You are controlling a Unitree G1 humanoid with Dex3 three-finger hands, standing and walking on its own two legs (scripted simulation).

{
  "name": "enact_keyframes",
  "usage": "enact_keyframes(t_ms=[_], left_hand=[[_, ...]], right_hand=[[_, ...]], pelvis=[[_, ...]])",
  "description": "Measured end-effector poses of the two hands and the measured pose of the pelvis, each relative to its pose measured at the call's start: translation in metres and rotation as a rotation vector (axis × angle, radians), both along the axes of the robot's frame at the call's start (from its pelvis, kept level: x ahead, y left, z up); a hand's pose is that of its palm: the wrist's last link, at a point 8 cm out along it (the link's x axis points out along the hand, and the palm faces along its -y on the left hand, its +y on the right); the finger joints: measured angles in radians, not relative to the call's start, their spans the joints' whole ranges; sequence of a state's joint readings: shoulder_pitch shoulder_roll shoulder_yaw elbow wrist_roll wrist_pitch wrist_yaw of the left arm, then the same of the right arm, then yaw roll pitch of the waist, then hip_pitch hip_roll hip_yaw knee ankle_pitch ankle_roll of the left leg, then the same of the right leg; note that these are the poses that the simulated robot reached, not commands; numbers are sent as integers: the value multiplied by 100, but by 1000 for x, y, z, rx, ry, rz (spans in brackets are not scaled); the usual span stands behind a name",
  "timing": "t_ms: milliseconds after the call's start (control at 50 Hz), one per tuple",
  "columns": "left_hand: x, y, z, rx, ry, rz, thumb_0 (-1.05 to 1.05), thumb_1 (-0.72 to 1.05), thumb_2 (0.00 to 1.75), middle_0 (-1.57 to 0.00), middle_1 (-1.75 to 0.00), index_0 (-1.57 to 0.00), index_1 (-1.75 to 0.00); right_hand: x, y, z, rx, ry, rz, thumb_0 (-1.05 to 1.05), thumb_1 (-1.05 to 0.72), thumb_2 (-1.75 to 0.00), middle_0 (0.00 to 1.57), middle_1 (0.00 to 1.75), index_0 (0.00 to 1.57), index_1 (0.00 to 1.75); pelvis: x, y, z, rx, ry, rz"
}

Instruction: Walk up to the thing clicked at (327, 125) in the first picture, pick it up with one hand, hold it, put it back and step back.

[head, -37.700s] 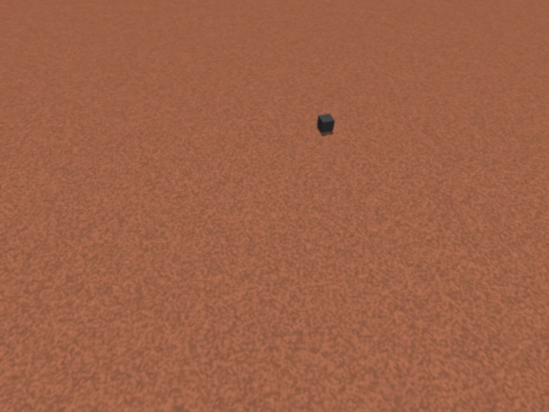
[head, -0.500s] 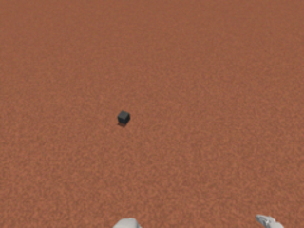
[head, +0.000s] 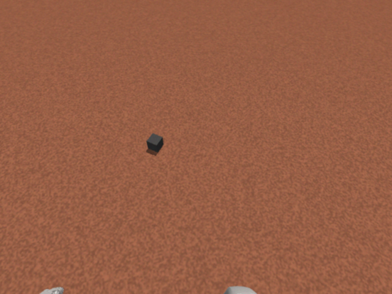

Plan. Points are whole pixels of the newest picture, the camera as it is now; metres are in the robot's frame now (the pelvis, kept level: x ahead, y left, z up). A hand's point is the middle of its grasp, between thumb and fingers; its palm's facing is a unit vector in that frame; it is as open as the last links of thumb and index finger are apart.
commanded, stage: step back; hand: left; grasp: from above
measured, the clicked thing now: (155, 142) +1.05 +0.22 -0.73
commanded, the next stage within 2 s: stand in 0.36 s
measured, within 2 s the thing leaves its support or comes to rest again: neither
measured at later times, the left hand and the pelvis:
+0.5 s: hand out of the picture +0.14 +0.25 -0.14, palm faces +0.04 -0.94 -0.33, open 7.3 cm; pelvis +0.04 -0.01 +0.01, yaw +1 degrees
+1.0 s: hand out of the picture +0.09 +0.24 -0.14, palm faces +0.00 -0.94 -0.35, open 7.3 cm; pelvis +0.02 -0.01 +0.02, yaw +1 degrees
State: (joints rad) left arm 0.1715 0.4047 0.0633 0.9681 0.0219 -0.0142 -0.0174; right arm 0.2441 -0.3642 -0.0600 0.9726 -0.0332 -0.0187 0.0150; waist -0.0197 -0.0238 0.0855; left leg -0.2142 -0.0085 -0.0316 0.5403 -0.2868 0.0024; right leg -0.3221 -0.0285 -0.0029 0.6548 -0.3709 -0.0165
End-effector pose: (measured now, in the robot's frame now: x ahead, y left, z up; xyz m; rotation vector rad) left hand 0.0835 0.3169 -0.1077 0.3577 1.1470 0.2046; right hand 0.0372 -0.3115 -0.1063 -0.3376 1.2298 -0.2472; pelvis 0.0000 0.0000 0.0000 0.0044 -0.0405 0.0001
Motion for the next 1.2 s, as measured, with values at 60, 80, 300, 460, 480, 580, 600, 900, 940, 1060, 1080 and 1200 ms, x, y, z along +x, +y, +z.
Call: enact_keyframes(t_ms=[60, 80, 300, 460, 480, 580, 600, 900, 940, 1060, 1080, 1200], left_hand=[[11, -11, -2, 14, -24, 9, 0, 91, 90, -21, -30, -21, -30], [13, -15, -1, 13, -30, 12, 0, 91, 90, -21, -30, -21, -30], [46, -29, 3, -37, -71, 48, 0, 90, 90, -21, -30, -21, -30], [51, -25, 2, -51, -43, 56, 0, 91, 90, -21, -30, -21, -30], [49, -25, 2, -53, -35, 56, 0, 91, 90, -21, -30, -21, -30], [38, -27, 2, -57, 4, 52, 0, 91, 90, -21, -30, -21, -30], [36, -27, 2, -57, 11, 52, 0, 91, 90, -21, -30, -21, -30], [5, -29, 6, -36, 61, 52, 0, 91, 90, -21, -30, -21, -30], [3, -30, 7, -33, 62, 50, 0, 91, 90, -21, -30, -21, -30], [-3, -32, 9, -28, 56, 45, 0, 91, 90, -21, -30, -21, -30], [-4, -33, 9, -27, 56, 44, 0, 91, 90, -21, -30, -21, -30], [-10, -36, 9, -26, 64, 40, 0, 91, 90, -21, -30, -21, -30]], right_hand=[[14, -10, -12, 4, 2, -8, 1, -91, -90, 21, 30, 20, 30], [19, -11, -14, 7, 2, -8, 1, -91, -90, 21, 30, 20, 30], [64, 7, -18, 45, 0, 59, 1, -91, -90, 21, 30, 20, 30], [89, 17, -4, 47, -46, 74, 1, -91, -89, 21, 30, 20, 30], [91, 17, -3, 47, -52, 73, 1, -91, -89, 21, 30, 20, 30], [102, 16, 3, 44, -78, 74, 1, -91, -89, 21, 30, 20, 30], [103, 16, 4, 44, -81, 75, 1, -91, -89, 21, 30, 20, 30], [82, 9, 2, 60, -48, 63, 1, -91, -90, 21, 30, 20, 30], [76, 7, 1, 63, -38, 58, 1, -91, -90, 21, 30, 20, 30], [56, 2, -3, 69, -13, 45, 1, -91, -90, 21, 30, 20, 30], [53, 1, -3, 69, -9, 43, 1, -91, -90, 21, 30, 20, 30], [34, -4, -6, 71, 25, 31, 1, -91, -90, 21, 30, 20, 30]], pelvis=[[6, -8, -6, -22, -12, 4], [9, -10, -7, -29, -11, 11], [30, -8, -2, 1, 9, 36], [36, -6, 6, -3, -2, 26], [37, -6, 7, -4, -4, 25], [36, -5, 11, -4, -11, 20], [36, -5, 11, -4, -12, 19], [24, -12, 15, -2, -21, 14], [22, -13, 15, -1, -22, 14], [16, -17, 15, 1, -27, 13], [15, -18, 15, 2, -27, 13], [10, -22, 14, 2, -21, 14]])
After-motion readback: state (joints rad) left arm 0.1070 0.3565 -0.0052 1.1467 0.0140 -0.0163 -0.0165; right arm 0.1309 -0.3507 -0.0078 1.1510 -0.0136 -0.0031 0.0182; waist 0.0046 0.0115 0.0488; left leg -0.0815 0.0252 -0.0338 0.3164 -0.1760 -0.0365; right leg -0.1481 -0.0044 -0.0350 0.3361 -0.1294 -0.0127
